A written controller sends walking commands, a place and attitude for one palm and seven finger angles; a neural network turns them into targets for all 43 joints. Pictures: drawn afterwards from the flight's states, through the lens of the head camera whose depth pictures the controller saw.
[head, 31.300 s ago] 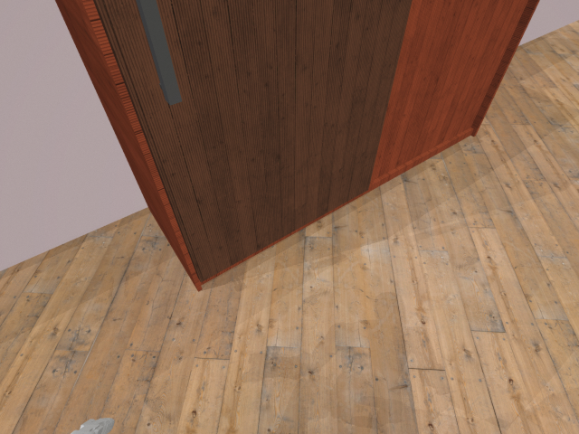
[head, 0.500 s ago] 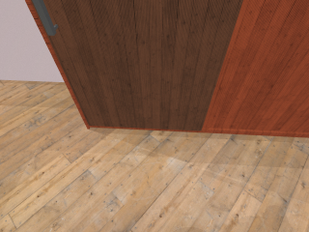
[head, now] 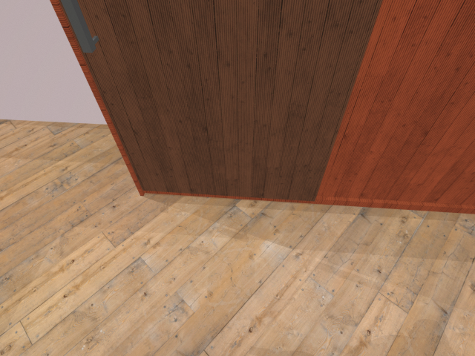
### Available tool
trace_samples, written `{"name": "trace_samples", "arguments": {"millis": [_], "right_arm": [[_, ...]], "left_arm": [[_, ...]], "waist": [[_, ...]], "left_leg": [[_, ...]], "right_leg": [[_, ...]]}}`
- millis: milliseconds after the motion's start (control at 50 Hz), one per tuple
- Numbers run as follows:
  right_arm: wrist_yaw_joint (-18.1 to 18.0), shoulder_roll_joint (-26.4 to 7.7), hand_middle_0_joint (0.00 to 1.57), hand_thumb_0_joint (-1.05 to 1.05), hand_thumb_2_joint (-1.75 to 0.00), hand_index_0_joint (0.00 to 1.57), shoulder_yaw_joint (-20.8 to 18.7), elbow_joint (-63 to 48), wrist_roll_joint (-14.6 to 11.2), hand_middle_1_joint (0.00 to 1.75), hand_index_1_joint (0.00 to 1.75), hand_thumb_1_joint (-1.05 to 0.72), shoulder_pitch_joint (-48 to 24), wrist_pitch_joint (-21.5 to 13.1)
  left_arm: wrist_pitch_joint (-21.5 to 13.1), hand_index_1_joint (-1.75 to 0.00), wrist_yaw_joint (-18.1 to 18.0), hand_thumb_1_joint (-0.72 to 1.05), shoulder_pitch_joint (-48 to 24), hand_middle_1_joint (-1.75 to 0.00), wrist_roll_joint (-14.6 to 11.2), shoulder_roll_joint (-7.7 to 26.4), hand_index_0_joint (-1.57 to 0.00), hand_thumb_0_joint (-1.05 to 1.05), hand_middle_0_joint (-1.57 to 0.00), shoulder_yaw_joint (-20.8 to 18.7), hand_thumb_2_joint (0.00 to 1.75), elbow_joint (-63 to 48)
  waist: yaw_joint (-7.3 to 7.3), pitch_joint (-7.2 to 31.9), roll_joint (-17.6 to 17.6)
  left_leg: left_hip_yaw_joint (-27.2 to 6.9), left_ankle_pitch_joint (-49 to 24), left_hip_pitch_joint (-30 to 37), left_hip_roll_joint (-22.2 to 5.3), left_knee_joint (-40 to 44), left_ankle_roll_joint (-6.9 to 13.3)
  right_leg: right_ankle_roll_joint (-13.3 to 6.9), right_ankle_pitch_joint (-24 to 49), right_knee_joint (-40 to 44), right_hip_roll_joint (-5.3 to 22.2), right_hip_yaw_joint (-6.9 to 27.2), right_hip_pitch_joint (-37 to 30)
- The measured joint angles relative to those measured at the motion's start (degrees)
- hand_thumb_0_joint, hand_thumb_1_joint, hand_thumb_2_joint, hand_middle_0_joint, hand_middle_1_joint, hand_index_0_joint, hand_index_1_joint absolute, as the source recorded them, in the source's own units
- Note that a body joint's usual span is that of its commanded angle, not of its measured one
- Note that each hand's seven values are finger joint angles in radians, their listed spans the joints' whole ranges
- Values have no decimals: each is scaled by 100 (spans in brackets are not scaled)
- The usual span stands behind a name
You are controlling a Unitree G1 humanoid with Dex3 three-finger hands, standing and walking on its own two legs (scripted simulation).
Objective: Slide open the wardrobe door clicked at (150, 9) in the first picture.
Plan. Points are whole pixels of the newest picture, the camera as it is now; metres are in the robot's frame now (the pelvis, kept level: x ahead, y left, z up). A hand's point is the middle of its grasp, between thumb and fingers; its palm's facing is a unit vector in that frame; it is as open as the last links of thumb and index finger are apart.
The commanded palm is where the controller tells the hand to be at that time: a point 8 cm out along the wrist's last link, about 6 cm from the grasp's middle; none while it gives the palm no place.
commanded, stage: walk to a spot facing it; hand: left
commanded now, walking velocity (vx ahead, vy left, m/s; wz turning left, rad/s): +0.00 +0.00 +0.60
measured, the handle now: out of the picture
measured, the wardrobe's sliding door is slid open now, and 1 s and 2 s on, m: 0.00 0.00 0.00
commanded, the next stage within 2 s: none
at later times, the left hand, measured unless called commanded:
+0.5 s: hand out of the picture +0.01 +0.21 -0.16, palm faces +0.29 -0.92 -0.28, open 7.4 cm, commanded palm none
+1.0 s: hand out of the picture -0.10 +0.15 -0.19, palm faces +0.61 -0.74 -0.27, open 7.4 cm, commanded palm none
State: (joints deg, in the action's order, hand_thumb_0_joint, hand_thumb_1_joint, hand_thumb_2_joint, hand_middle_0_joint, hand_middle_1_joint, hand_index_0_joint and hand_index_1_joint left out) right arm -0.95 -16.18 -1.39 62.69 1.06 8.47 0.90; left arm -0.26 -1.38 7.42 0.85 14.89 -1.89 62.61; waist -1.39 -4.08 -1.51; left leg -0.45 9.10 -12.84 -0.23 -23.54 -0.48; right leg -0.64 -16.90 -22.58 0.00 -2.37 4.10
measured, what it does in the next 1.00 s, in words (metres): steps on the spot, turning left: right foot, then left foot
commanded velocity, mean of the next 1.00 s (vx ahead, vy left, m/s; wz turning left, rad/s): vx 0.00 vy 0.00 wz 0.60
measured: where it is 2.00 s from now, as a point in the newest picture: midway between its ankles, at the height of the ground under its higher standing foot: outside the picture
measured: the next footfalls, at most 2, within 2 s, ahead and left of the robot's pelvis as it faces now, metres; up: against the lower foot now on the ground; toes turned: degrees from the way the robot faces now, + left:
right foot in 0.56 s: +0.05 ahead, -0.14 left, +0.00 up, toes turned +21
left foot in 0.92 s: -0.04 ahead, +0.09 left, +0.00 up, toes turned +39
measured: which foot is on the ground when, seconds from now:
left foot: down 0.00-0.56, up 0.58-0.90, down 0.92-1.00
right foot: down 0.00-0.20, up 0.22-0.54, down 0.56-0.92, up 0.94-1.00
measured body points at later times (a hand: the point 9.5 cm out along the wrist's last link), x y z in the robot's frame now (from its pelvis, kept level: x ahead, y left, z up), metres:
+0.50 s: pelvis -0.01 -0.02 +0.00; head +0.05 -0.01 +0.44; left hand +0.00 +0.26 -0.14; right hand +0.08 -0.24 -0.16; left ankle +0.03 +0.12 -0.74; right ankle +0.00 -0.16 -0.71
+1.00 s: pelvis +0.00 -0.04 -0.02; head +0.05 +0.00 +0.43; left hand -0.13 +0.19 -0.17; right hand +0.26 -0.17 -0.15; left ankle -0.07 +0.06 -0.74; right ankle +0.02 -0.16 -0.70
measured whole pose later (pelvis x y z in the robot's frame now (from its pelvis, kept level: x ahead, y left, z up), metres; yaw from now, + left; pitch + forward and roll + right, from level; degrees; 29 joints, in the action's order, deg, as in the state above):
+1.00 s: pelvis +0.00 -0.04 -0.02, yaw +38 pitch +0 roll +2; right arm 0.9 -14.0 -3.6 51.1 1.4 4.1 1.8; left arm 2.8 -1.0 11.9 1.3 13.7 -4.0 54.5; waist 0.6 -8.2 2.7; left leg 1.7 17.4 -17.0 0.4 -34.8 0.0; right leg 3.0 -31.2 -58.7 6.2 -5.4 21.5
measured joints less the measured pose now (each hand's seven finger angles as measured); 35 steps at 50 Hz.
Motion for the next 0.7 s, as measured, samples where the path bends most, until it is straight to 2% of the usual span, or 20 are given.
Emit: {"name": "trace_samples", "arguments": {"millis": [100, 160, 180, 200, 220, 260, 300, 340, 400, 480, 540, 560, 600, 620, 660, 700], "right_arm": [[50, 99, 20, 1, -90, 20, -64, -164, 5, 30, 30, -90, 127, 148], [88, 211, 20, 1, -90, 20, -116, -274, -3, 30, 30, -90, 215, 238], [108, 255, 20, 1, -90, 20, -121, -316, -7, 30, 30, -90, 249, 249], [124, 299, 20, 1, -90, 20, -123, -363, 0, 30, 30, -90, 275, 239], [136, 339, 20, 1, -90, 20, -123, -420, 24, 30, 30, -90, 290, 215], [129, 423, 20, 1, -90, 20, -122, -513, 63, 30, 30, -90, 315, 170], [111, 494, 20, 1, -89, 20, -120, -570, 84, 30, 30, -90, 367, 152], [97, 540, 20, 1, -89, 20, -118, -592, 93, 30, 30, -90, 415, 141], [94, 554, 20, 1, -89, 21, -139, -608, 95, 30, 30, -90, 454, 155], [103, 508, 20, 1, -89, 21, -227, -650, 104, 30, 30, -90, 461, 216], [102, 433, 20, 1, -89, 21, -317, -692, 84, 30, 30, -90, 456, 289], [104, 426, 20, 1, -89, 21, -350, -711, 60, 30, 30, -90, 456, 316], [123, 297, 20, 1, -89, 21, -428, -704, 55, 30, 30, -90, 333, 355], [141, 228, 20, 1, -89, 21, -458, -720, 65, 30, 30, -90, 287, 368], [178, 131, 20, 1, -90, 20, -477, -773, 64, 30, 30, -90, 205, 361], [203, 95, 20, 1, -90, 20, -453, -839, 33, 30, 30, -90, 131, 352]], "left_arm": [[81, -30, -15, 90, 17, -30, 21, -128, -20, 1, -20, -59, 90, -255], [117, -30, -28, 90, 85, -30, 59, -187, -20, 1, -20, -81, 90, -371], [129, -30, -23, 90, 109, -30, 64, -192, -20, 1, -20, -87, 90, -394], [150, -30, -12, 90, 122, -30, 57, -190, -20, 1, -20, -97, 90, -417], [185, -30, -4, 90, 118, -30, 36, -196, -20, 1, -20, -108, 90, -442], [290, -30, -7, 90, 92, -30, 24, -212, -20, 1, -20, -132, 90, -482], [347, -30, 19, 90, 62, -30, 39, -229, -20, 1, -20, -172, 90, -522], [333, -30, 54, 90, 44, -30, 53, -242, -20, 1, -20, -199, 90, -597], [292, -30, 70, 90, 50, -30, 53, -254, -20, 1, -20, -213, 90, -742], [269, -30, 55, 90, 55, -30, 40, -237, -20, 1, -20, -217, 90, -874], [204, -30, 43, 90, 116, -30, 23, -207, -20, 1, -20, -207, 90, -956], [158, -30, 34, 90, 190, -30, 42, -161, -20, 1, -20, -215, 90, -1007], [146, -30, -17, 90, 223, -30, 84, -220, -20, 1, -20, -206, 90, -968], [154, -30, -36, 90, 259, -30, 89, -260, -20, 1, -20, -195, 90, -936], [149, -30, -61, 90, 337, -30, 90, -315, -20, 1, -20, -181, 90, -867], [118, -30, -63, 90, 394, -30, 91, -335, -20, 1, -20, -154, 90, -822]], "waist": [[-12, -93, -60], [-57, -229, -14], [-74, -268, 40], [-80, -305, 120], [-61, -346, 182], [-48, -399, 218], [-42, -394, 199], [-19, -371, 154], [-4, -314, 34], [-42, -232, -108], [-39, -143, -167], [0, -79, -76], [22, -168, -153], [17, -201, -177], [-13, -268, -154], [-47, -325, -47]], "left_leg": [[-207, 249, -433, 80, -718, 6], [59, 889, -619, -11, -1415, -58], [155, 835, -587, -36, -1381, -53], [210, 522, -597, 12, -1344, 37], [224, 492, -656, 85, -1410, 143], [178, 549, -716, 173, -1371, 276], [67, 410, -714, 232, -1090, 288], [-71, 158, -702, 269, -749, 263], [-326, -122, -732, 273, -384, 225], [-710, -308, -842, 294, -213, 98], [-991, -330, -982, 382, -298, -41], [-987, -41, -1131, 484, -543, -73], [-839, 1012, -1518, 519, -1736, -111], [-697, 1288, -1695, 509, -2408, -110], [-372, 1426, -1878, 384, -3369, -164], [-107, 1482, -1827, 224, -3622, -238]], "right_leg": [[-11, -301, -516, 60, -296, 210], [18, -566, -906, 153, -519, 229], [48, -678, -1080, 220, -585, 256], [85, -795, -1336, 325, -630, 347], [138, -869, -1739, 407, -602, 538], [187, -1334, -2806, 328, -261, 1048], [208, -1209, -3524, 226, 8, 1483], [243, -953, -3708, 192, 147, 1759], [282, -867, -3340, 149, 254, 1887], [267, -921, -2490, 46, 329, 1695], [208, -643, -1272, -31, 294, 1195], [107, -489, -772, 37, 345, 1031], [9, -155, -834, 59, 204, 1014], [-9, -149, -841, 93, 128, 960], [-24, -158, -748, 179, 3, 805], [-35, -168, -673, 293, -123, 685]]}}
